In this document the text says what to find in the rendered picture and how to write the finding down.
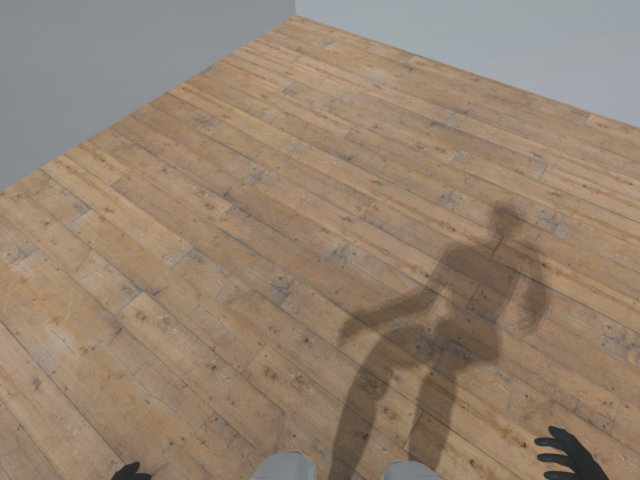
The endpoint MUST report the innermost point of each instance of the robot right shin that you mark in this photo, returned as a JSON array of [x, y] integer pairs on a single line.
[[393, 462]]

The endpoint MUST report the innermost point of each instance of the right robot hand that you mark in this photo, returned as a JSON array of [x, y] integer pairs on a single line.
[[578, 460]]

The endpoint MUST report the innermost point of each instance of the robot left thigh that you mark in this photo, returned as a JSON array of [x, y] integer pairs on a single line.
[[285, 466]]

